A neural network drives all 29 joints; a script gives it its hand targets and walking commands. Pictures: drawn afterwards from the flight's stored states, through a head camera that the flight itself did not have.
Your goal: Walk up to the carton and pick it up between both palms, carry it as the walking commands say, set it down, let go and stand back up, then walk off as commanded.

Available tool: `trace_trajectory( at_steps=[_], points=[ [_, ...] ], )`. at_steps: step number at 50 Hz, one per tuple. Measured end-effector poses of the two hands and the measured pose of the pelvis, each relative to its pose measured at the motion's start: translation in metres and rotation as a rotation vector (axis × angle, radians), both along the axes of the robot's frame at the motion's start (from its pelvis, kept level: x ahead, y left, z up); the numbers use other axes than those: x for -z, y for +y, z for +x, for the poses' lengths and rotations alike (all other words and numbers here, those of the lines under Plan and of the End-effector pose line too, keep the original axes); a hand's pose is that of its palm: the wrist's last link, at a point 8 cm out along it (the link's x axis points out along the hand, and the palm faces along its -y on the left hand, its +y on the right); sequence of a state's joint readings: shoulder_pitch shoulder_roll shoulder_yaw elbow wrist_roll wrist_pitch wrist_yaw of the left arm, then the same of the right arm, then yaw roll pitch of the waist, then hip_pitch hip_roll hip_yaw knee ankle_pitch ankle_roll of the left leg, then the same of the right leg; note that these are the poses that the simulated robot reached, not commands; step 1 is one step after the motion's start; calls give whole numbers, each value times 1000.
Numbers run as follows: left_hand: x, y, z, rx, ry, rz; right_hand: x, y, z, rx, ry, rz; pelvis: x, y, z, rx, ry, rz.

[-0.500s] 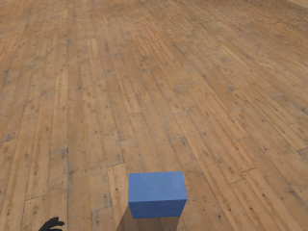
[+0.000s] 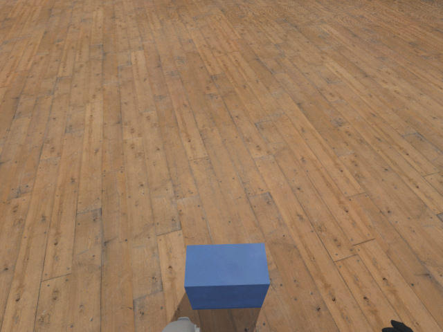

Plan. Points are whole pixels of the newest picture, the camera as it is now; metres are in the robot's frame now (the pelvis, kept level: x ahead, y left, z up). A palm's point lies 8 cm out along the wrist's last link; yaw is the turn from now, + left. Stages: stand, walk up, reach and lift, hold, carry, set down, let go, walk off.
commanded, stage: walk up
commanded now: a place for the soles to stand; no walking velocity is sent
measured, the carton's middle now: (226, 278) +0.42 +0.01 -0.58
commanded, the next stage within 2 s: none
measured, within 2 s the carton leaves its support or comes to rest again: neither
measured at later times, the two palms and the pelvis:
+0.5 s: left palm out of the picture +0.13 +0.34 -0.08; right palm out of the picture +0.15 -0.27 -0.07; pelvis +0.03 +0.03 +0.01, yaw +0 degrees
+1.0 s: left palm out of the picture +0.13 +0.34 -0.08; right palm out of the picture +0.16 -0.26 -0.06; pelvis +0.03 +0.03 +0.01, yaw +1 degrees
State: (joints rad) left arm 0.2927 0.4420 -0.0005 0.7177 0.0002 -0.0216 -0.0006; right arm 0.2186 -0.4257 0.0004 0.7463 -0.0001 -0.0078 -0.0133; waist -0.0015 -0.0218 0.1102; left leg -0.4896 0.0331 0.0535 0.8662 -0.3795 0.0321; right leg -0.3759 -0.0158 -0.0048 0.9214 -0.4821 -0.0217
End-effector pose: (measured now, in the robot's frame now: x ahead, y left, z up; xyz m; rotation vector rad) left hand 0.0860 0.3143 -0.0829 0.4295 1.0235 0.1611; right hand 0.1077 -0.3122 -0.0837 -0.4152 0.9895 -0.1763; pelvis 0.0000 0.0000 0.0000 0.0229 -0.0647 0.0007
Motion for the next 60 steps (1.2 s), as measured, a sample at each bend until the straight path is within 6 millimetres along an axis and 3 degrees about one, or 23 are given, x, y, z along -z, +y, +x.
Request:
trace_trajectory(
  at_steps=[7, 17, 30, 49, 60],
  points=[
    [-4, 3, 16, 7, -56, -10, -3, 6, 5, -11, -17, 0, -1, 7, 1, -1, -16, -12],
    [-5, 16, 37, -1, -84, -32, -13, 27, 27, -13, -52, 7, -5, 22, 18, -5, 5, -34],
    [3, 29, 44, -10, -39, -50, -17, 49, 45, -14, -44, 14, -9, 35, 30, -5, 13, -54],
    [-1, 31, 40, -21, -45, -39, -19, 50, 53, -21, -76, 25, -10, 35, 30, -7, -8, -54],
    [-5, 21, 37, -42, -17, -28, -19, 31, 54, -31, -62, 14, -11, 23, 32, -15, -7, -45]
  ],
)
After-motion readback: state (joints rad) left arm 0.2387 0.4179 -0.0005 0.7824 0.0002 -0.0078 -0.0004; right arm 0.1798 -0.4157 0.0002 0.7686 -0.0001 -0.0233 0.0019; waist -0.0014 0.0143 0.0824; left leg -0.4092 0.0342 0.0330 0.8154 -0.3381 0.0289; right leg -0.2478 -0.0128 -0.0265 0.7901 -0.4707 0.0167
